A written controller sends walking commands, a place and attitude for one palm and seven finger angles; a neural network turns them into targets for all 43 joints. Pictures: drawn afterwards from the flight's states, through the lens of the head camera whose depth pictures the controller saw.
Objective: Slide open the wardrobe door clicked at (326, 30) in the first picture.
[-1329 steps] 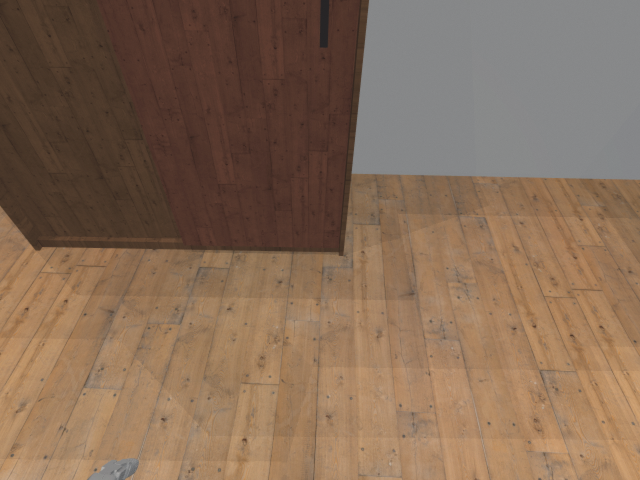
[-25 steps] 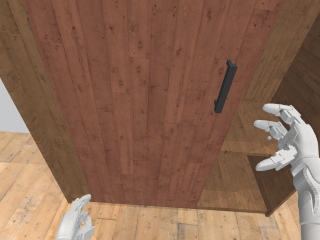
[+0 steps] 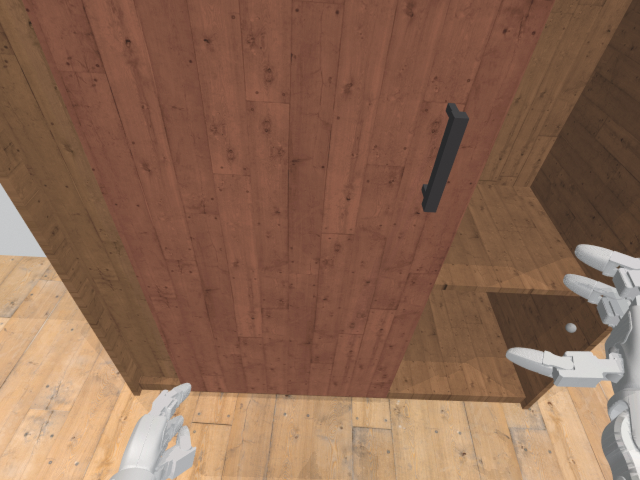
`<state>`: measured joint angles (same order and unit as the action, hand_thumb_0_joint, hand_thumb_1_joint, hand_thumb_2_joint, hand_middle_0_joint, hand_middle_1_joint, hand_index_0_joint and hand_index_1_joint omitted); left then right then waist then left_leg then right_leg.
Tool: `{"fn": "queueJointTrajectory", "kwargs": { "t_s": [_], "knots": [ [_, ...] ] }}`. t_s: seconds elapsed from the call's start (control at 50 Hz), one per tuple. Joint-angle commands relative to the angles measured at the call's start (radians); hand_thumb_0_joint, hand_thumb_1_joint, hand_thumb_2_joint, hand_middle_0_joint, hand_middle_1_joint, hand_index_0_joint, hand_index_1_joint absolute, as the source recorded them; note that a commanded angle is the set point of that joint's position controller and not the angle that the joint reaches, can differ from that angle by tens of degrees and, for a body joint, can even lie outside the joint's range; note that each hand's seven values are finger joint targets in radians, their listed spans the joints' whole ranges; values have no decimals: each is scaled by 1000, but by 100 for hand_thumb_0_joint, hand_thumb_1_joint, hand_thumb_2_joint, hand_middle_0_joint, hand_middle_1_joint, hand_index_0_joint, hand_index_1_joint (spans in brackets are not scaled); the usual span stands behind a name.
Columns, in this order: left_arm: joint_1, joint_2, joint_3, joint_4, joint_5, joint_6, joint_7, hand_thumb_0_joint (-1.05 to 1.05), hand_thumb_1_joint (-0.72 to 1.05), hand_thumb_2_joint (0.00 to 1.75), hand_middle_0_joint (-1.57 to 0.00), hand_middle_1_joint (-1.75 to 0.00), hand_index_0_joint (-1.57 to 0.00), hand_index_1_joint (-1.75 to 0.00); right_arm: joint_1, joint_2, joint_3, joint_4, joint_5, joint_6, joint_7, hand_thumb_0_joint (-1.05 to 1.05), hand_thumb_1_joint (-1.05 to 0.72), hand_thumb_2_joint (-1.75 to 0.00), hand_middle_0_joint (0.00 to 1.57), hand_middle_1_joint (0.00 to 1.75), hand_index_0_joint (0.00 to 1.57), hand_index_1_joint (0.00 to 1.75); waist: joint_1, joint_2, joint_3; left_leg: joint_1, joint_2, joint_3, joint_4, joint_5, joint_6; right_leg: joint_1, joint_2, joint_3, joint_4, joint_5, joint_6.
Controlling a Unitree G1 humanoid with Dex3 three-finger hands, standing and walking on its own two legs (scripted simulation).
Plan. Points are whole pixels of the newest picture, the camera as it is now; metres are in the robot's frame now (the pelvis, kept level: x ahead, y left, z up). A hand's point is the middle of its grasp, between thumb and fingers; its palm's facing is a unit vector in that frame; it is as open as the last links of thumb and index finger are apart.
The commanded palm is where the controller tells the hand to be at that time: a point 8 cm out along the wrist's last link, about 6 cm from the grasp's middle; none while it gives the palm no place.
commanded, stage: draw the hand back to the body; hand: right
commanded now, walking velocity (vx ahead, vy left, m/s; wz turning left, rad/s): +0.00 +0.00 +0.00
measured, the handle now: (440, 159) +0.52 -0.18 +0.17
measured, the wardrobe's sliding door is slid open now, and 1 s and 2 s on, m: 0.46 0.46 0.46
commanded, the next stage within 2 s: step back with the hand held close in 0.84 s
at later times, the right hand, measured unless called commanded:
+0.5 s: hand (630, 360) +0.20 -0.29 +0.16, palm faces +0.46 +0.82 -0.36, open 8.4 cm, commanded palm +0.16 -0.32 +0.17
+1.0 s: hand out of the picture +0.19 -0.29 +0.17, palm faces +0.48 +0.80 -0.35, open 7.4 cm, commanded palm +0.15 -0.32 +0.17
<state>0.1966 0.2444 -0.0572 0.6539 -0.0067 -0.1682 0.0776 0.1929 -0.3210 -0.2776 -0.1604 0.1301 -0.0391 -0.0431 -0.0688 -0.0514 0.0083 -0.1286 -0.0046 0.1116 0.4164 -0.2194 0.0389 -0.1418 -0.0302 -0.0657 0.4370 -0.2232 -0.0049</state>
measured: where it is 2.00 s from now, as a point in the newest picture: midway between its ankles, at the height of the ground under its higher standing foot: outside the picture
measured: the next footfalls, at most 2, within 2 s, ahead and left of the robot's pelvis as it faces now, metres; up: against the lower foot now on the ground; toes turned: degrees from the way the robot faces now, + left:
none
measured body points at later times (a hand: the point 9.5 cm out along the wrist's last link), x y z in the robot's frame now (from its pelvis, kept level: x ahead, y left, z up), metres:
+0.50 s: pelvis +0.02 -0.02 +0.00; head -0.02 -0.01 +0.45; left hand +0.21 +0.20 -0.07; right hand +0.17 -0.33 +0.18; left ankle +0.01 +0.09 -0.74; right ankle +0.01 -0.12 -0.74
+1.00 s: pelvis +0.01 -0.02 +0.00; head -0.03 +0.00 +0.45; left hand +0.19 +0.20 -0.08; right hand +0.16 -0.33 +0.19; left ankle +0.01 +0.09 -0.74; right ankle +0.01 -0.12 -0.74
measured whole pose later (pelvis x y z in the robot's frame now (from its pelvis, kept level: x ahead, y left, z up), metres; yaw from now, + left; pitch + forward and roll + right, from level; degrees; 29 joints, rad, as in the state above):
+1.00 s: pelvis +0.01 -0.02 +0.00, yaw +0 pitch -6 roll +1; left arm 0.22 0.23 -0.03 0.66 0.01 -0.13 0.07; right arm 0.43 -0.34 -0.35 -0.37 0.07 -0.09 -0.10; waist -0.08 -0.05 0.01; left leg -0.05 0.01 0.10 0.36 -0.21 0.01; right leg -0.07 -0.01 -0.07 0.40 -0.22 -0.03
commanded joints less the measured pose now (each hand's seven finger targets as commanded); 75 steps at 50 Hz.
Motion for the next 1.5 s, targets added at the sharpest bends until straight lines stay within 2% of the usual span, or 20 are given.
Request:
{"fn": "queueJointTrajectory", "kwargs": {
  "t_s": [0.0, 0.06, 0.16, 0.18, 0.28, 0.38, 0.44, 0.58, 0.72, 0.84, 0.92, 0.94, 0.96, 0.98, 1.04, 1.1, 1.2, 1.24, 1.34, 1.48],
  "knots": [
    [-155, 106, 60, -161, 9, -52, 16, 0, 90, 90, -20, -30, -20, -30, -180, -263, -144, -327, -33, -107, -54, 0, -10, -51, 23, 77, 23, 77, -5, 13, -167, 48, 25, -102, -109, 97, -29, 62, 24, 37, -69, 101, -40],
    [-150, 96, 59, -155, 10, -49, 15, 0, 90, 90, -20, -30, -20, -30, -119, -224, -126, -347, -45, -116, -63, 0, -21, -57, 22, 70, 22, 70, -3, -47, -138, 49, 23, -90, -99, 148, -23, 76, 25, 36, -76, 144, -34],
    [-140, 99, 63, -149, 11, -41, 7, 0, 90, 90, -20, -30, -20, -30, -10, -181, -107, -312, -50, -113, -60, 0, -39, -65, 22, 60, 22, 60, -1, 5, -36, 26, 11, -72, -101, 144, -23, 53, 15, 47, -100, 156, -29],
    [-138, 101, 66, -152, 11, -36, 5, 0, 90, 90, -20, -30, -20, -30, 17, -181, -113, -308, -48, -112, -57, 0, -43, -67, 22, 58, 22, 58, -4, 44, -43, 32, 9, -69, -97, 146, -25, 52, 13, 51, -103, 161, -29],
    [-138, 98, 73, -165, 12, -14, -3, 0, 90, 90, -20, -30, -20, -30, 99, -188, -142, -347, -45, -110, -47, 0, -61, -76, 21, 47, 21, 47, -12, 34, -51, 51, 12, -72, -92, 174, -26, 52, 11, 43, -100, 195, -27],
    [-132, 91, 74, -174, 16, -15, -8, 0, 90, 90, -20, -30, -20, -30, 122, -219, -176, -459, -53, -118, -56, 0, -79, -85, 20, 36, 20, 36, -14, -56, -98, 78, 13, -73, -82, 218, -20, 73, 11, 49, -88, 263, -16],
    [-129, 90, 73, -173, 18, -21, -7, 0, 90, 90, -20, -30, -20, -30, 161, -220, -185, -474, -55, -113, -63, 0, -90, -90, 20, 30, 20, 30, -13, -57, -84, 68, 10, -70, -84, 218, -20, 74, 5, 54, -86, 283, -12],
    [-129, 98, 73, -164, 13, -8, 0, 0, 90, 90, -20, -30, -20, -30, 112, -179, -147, -392, -54, -97, -64, 0, -90, -90, 20, 30, 20, 30, 4, 30, 20, 14, 4, -60, -113, 75, -22, 30, 2, 66, -129, 112, -15],
    [-143, 92, 71, -169, 16, -20, 0, 0, 90, 90, -20, -30, -20, -30, 114, -194, -156, -453, -59, -110, -72, 0, -90, -90, 20, 30, 20, 30, -11, -56, -66, 69, 11, -72, -106, 79, -16, 52, 8, 71, -130, 107, -12],
    [-144, 90, 70, -161, 19, -25, 3, 0, 90, 90, -20, -30, -20, -30, 130, -206, -172, -427, -57, -110, -74, 0, -90, -90, 20, 30, 20, 30, -10, -4, -3, 50, 7, -67, -123, 79, -18, 29, 9, 68, -128, 103, -13],
    [-142, 91, 74, -161, 16, -25, 3, 0, 90, 90, -20, -30, -20, -30, 141, -196, -170, -416, -56, -113, -70, 0, -90, -90, 20, 30, 20, 30, -9, -26, 0, 49, 9, -69, -124, 67, -18, 32, 8, 65, -134, 90, -13],
    [-144, 93, 73, -154, 15, -23, 4, 0, 90, 90, -20, -30, -20, -30, 73, -208, -170, -420, -57, -115, -72, 0, -90, -90, 20, 30, 20, 30, -3, -29, -1, 42, 9, -72, -129, 69, -18, 35, 9, 62, -132, 88, -14],
    [-143, 112, 73, -208, 5, 0, 2, 0, 90, 90, -20, -30, -20, -30, -52, -340, -298, -504, -68, -160, -84, 0, -90, -90, 20, 30, 20, 30, 28, 3, 44, -49, 60, -160, -168, 72, -25, -61, -17, 70, -87, -4, -39],
    [-128, 94, 73, -186, 11, 13, 4, 0, 90, 90, -20, -30, -20, -30, 76, -252, -235, -404, -67, -166, -78, 0, -90, -90, 20, 30, 20, 30, 35, 69, 29, -81, 91, -173, -180, 63, -19, -54, -9, 78, -51, 6, -43],
    [-119, 97, 79, -202, 14, 35, -1, 0, 90, 90, -20, -30, -20, -30, 183, -196, -180, -388, -78, -168, -71, 0, -90, -90, 20, 30, 20, 30, 40, 51, -36, -95, 119, -175, -148, 149, -15, -33, -11, 64, -8, 96, -39],
    [-114, 110, 91, -221, 12, 46, 2, 0, 90, 90, -20, -30, -20, -30, 239, -209, -190, -448, -80, -180, -77, 0, -90, -90, 20, 30, 20, 30, 40, -23, -135, -47, 105, -142, -63, 259, -25, -21, -31, 73, -14, 232, -36],
    [-104, 111, 104, -264, 9, 77, 10, 0, 90, 90, -20, -30, -20, -30, 310, -295, -285, -536, -76, -190, -92, 0, -90, -90, 20, 30, 20, 30, 38, 26, -210, 2, 86, -137, 23, 353, -32, -68, -48, 94, -7, 313, -37],
    [-97, 104, 105, -275, 4, 86, 13, 0, 90, 90, -20, -30, -20, -30, 326, -285, -285, -535, -74, -194, -95, 0, -90, -90, 20, 30, 20, 30, 42, 49, -195, -7, 85, -142, 38, 360, -33, -93, -53, 95, -9, 304, -37],
    [-83, 114, 107, -276, 3, 78, 19, 0, 90, 90, -20, -30, -20, -30, 320, -268, -278, -510, -78, -208, -100, 0, -90, -90, 20, 30, 20, 30, 44, -23, -145, 8, 56, -134, 81, 252, -44, -212, -82, 129, -65, 178, -50],
    [-63, 129, 111, -272, -1, 42, 16, 0, 90, 90, -20, -30, -20, -30, 250, -232, -247, -467, -113, -235, -102, 0, -90, -90, 20, 30, 20, 30, 55, -6, -25, 58, 45, -169, 101, -25, -46, -527, -102, 174, -138, -404, -97]
  ]
}}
